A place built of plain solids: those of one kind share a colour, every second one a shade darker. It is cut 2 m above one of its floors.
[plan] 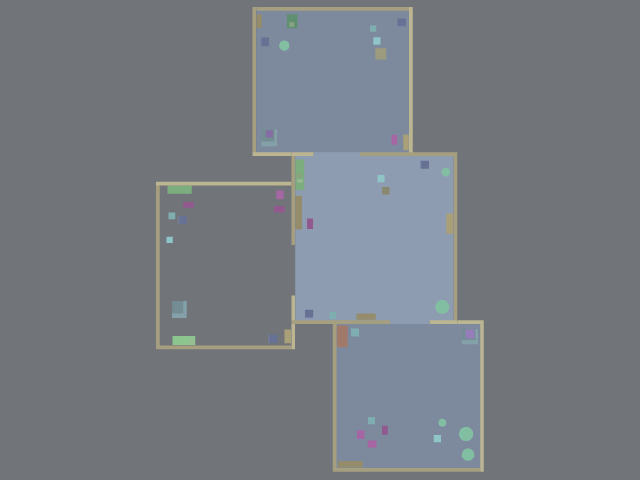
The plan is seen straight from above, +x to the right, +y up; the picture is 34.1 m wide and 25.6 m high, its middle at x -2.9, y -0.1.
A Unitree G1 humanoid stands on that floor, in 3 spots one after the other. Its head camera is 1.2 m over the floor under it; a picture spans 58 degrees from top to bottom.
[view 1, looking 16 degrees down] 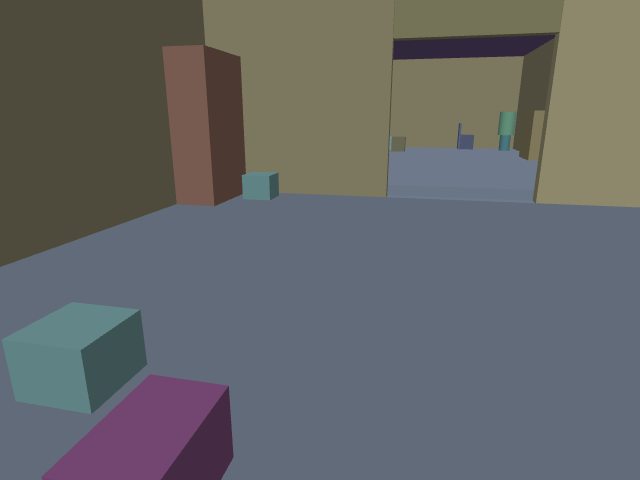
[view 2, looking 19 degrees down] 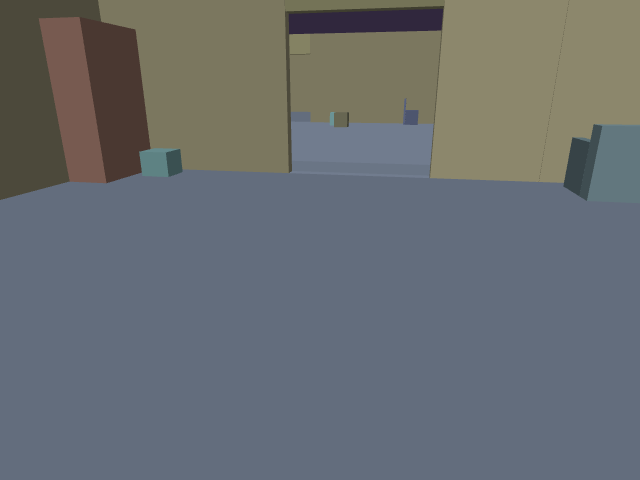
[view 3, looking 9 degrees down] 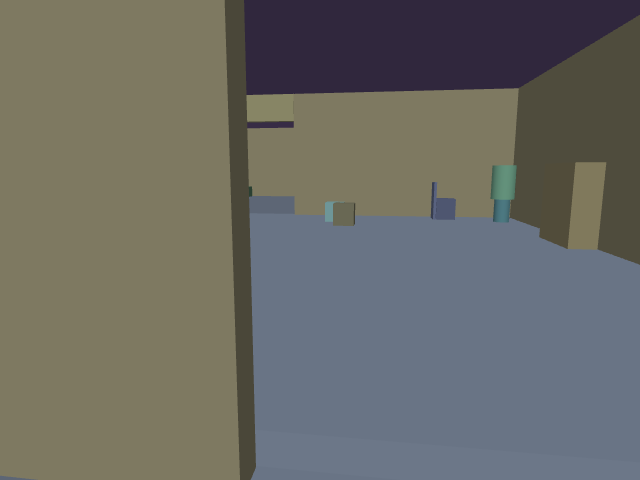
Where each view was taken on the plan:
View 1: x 1.31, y -11.21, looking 103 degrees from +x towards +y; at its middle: floor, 4.35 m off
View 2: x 2.57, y -11.02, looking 101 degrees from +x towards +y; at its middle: floor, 3.69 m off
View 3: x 1.31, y -5.95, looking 98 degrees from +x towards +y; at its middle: floor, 6.65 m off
